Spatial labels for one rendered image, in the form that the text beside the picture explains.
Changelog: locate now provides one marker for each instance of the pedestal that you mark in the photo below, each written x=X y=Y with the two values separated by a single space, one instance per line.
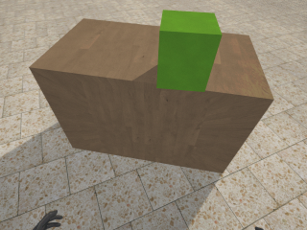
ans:
x=100 y=79

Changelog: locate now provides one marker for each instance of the carton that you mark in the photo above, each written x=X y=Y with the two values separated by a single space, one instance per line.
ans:
x=187 y=47

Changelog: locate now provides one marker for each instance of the left robot hand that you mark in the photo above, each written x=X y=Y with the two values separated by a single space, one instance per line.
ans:
x=45 y=224

